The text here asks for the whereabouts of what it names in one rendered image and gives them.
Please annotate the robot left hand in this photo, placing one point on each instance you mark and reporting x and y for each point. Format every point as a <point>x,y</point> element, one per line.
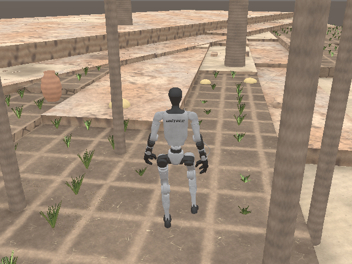
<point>146,157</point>

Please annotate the left robot shin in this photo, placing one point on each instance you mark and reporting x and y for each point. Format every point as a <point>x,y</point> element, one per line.
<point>165,203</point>

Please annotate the right robot foot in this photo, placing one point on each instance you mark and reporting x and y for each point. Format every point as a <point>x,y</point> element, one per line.
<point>194,209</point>

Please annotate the left robot forearm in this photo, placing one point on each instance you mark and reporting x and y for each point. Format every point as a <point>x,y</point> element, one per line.
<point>150,145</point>

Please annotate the right robot forearm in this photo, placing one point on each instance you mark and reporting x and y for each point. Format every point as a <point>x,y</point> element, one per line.
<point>201,149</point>

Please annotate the left robot upper arm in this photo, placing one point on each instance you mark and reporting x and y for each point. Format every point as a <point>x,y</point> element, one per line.
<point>155,125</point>

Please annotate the robot right hand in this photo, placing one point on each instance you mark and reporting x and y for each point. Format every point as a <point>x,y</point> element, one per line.
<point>204,166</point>

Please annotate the right robot upper arm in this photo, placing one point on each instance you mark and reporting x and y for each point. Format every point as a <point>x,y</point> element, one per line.
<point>195,126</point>

